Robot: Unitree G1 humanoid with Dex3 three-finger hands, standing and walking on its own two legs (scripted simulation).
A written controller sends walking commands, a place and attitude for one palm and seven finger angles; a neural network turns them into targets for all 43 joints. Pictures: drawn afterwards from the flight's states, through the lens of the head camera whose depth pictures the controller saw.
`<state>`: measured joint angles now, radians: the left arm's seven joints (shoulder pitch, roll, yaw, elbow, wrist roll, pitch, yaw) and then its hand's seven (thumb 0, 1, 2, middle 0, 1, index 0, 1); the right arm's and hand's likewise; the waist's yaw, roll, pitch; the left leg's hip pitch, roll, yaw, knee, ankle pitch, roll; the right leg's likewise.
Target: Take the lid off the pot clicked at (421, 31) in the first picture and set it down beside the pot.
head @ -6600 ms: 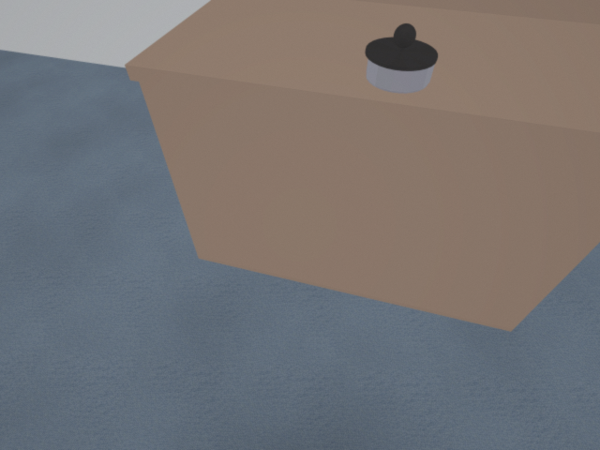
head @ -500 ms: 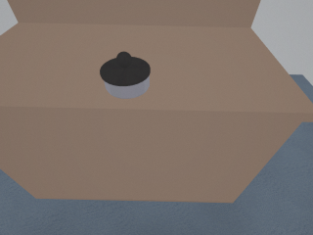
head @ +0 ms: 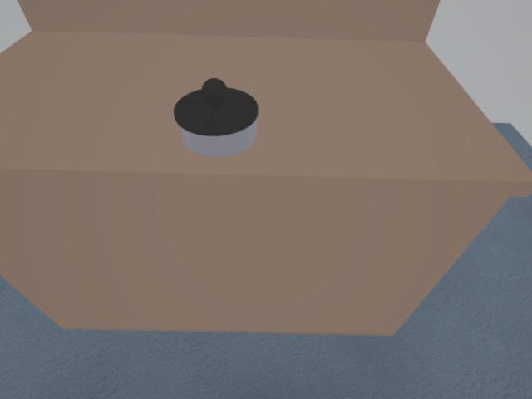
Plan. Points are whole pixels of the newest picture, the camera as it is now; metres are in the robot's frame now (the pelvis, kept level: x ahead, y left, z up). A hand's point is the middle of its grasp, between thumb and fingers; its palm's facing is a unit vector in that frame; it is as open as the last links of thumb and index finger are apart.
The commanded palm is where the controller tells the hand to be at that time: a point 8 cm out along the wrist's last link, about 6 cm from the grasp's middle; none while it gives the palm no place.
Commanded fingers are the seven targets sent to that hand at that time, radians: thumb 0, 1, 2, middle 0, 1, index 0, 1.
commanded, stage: look again from close up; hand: left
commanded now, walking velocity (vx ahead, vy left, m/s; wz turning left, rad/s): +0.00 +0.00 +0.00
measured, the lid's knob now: (214, 91) +0.59 +0.14 +0.17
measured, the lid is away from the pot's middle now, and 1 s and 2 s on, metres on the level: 0.00 0.00 0.00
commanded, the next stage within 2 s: shuffle to correct the standing spot in 0.38 s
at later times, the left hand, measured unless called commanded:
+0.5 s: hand out of the picture +0.00 +0.17 -0.17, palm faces +0.07 -0.98 -0.18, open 7.3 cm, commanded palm none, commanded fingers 0.00 0.90 0.90 -0.20 -0.30 -0.20 -0.30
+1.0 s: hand out of the picture +0.05 +0.17 -0.19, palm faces +0.06 -0.99 -0.15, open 7.4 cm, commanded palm none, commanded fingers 0.00 0.90 0.90 -0.20 -0.30 -0.20 -0.30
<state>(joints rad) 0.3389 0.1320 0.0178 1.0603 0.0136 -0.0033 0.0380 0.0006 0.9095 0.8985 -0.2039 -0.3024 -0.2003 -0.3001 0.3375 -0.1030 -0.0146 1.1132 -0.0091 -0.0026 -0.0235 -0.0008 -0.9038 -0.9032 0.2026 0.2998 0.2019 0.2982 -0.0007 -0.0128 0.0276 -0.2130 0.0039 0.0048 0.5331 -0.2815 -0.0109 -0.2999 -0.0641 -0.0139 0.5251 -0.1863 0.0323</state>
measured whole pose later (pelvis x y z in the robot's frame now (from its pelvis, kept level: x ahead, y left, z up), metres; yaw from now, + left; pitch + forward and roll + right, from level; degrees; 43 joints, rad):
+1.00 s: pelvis +0.08 +0.00 -0.01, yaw -1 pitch -1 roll +1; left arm 0.40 0.13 0.05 1.07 0.02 0.00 0.01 0.00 0.91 0.90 -0.20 -0.30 -0.20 -0.30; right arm 0.38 -0.12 -0.02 1.09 -0.02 -0.06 -0.03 0.00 -0.90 -0.90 0.20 0.30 0.20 0.30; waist 0.00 -0.04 0.01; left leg -0.13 0.01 0.03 0.59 -0.45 0.00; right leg -0.35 -0.06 -0.03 0.83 -0.45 -0.01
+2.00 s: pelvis +0.11 -0.01 +0.00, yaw +2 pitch -3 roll +0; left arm 0.37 0.13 0.01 1.08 0.01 0.01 0.02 0.00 0.91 0.90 -0.20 -0.30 -0.20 -0.30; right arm 0.26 -0.17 -0.03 1.10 -0.01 0.02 -0.02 -0.01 -0.92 -0.90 0.20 0.30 0.20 0.30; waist 0.01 -0.01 0.02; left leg -0.29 0.02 0.05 0.47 -0.14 0.01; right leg -0.16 0.00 -0.04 0.49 -0.29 -0.01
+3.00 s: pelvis +0.15 +0.01 +0.00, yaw +0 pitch +0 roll +0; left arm 0.29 0.17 0.00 1.03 0.01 -0.01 0.04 0.00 0.91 0.90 -0.20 -0.30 -0.20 -0.30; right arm 0.19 -0.16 -0.02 1.04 0.00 -0.01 -0.01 0.00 -0.91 -0.90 0.20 0.30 0.20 0.30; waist 0.01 -0.02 0.06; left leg -0.30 0.00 0.09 0.52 -0.23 0.04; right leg -0.17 -0.02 0.01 0.51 -0.34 0.02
